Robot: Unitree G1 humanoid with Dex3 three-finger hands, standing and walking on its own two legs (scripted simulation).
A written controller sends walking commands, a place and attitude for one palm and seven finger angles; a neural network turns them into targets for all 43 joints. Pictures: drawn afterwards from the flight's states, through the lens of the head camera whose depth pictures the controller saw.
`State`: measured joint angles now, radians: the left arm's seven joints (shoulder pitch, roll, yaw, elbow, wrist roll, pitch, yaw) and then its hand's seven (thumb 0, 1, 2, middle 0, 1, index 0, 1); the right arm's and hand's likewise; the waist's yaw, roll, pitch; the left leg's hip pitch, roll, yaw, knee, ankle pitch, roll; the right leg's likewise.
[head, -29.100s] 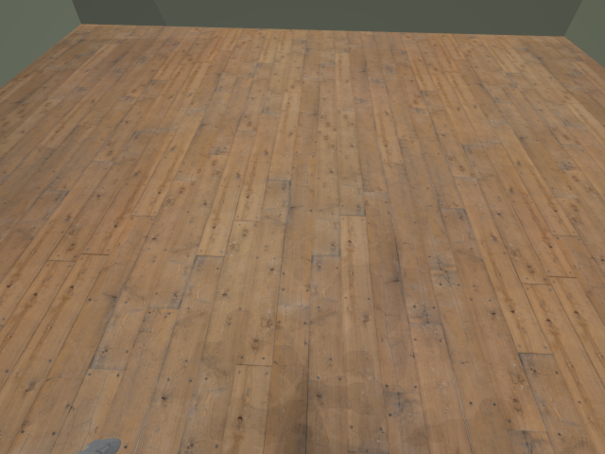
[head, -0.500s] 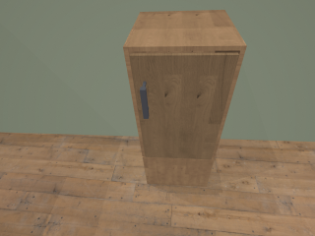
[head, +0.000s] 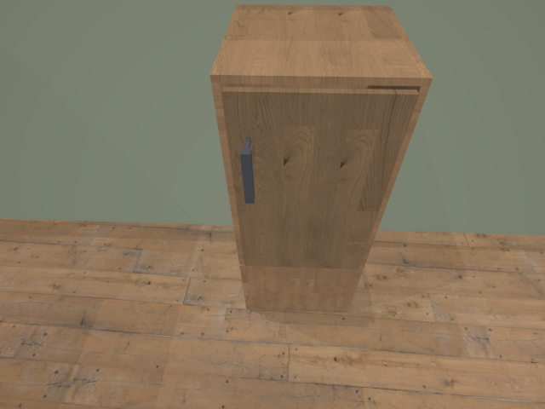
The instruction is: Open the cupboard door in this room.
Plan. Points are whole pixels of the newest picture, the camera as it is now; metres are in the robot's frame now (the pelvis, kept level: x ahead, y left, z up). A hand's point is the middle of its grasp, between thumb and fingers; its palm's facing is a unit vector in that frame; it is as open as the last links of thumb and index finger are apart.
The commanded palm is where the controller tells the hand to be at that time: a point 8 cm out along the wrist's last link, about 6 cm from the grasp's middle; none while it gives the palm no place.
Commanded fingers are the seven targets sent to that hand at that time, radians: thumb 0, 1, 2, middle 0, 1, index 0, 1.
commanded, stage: come to a stop and stand still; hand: left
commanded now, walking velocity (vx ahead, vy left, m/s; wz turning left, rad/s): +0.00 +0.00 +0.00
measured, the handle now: (248, 171) +0.58 +0.08 +0.01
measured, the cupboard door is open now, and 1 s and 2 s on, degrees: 0 0 0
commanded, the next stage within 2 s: look again from close up in 0.98 s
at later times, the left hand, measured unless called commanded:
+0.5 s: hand out of the picture +0.05 +0.14 -0.17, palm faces +0.02 -0.98 -0.21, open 7.3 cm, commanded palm none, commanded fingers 0.00 0.90 0.90 -0.20 -0.30 -0.20 -0.30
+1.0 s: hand out of the picture +0.05 +0.12 -0.17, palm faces +0.02 -0.98 -0.21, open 7.3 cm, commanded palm none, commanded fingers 0.00 0.90 0.90 -0.20 -0.30 -0.20 -0.30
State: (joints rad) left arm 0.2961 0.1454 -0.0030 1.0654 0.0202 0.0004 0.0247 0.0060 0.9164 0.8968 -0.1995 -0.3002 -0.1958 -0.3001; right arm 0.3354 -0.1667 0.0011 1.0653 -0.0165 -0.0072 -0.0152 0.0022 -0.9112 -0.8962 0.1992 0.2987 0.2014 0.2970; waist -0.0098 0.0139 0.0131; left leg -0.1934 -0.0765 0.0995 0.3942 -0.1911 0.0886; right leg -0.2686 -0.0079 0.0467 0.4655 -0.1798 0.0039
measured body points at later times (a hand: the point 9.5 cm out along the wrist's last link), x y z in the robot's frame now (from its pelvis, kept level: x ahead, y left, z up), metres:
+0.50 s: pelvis +0.04 -0.03 +0.00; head +0.04 -0.04 +0.45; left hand +0.05 +0.19 -0.15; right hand +0.06 -0.26 -0.16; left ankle +0.02 +0.06 -0.74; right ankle +0.05 -0.13 -0.74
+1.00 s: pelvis +0.05 -0.05 +0.00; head +0.06 -0.06 +0.45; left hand +0.05 +0.17 -0.15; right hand +0.04 -0.27 -0.16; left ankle +0.02 +0.06 -0.74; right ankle +0.05 -0.13 -0.74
